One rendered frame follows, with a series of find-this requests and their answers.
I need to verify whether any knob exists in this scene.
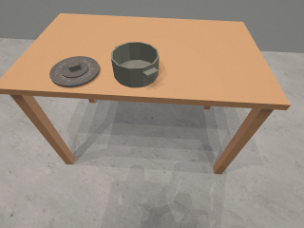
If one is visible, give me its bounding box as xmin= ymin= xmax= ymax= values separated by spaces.
xmin=66 ymin=60 xmax=80 ymax=71

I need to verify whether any table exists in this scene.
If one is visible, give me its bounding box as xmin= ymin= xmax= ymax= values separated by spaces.
xmin=0 ymin=13 xmax=291 ymax=175

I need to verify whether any lid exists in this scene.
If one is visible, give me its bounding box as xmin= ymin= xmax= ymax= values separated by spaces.
xmin=49 ymin=56 xmax=100 ymax=87

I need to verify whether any pot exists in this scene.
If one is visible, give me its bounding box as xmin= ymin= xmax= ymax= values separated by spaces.
xmin=111 ymin=42 xmax=160 ymax=88

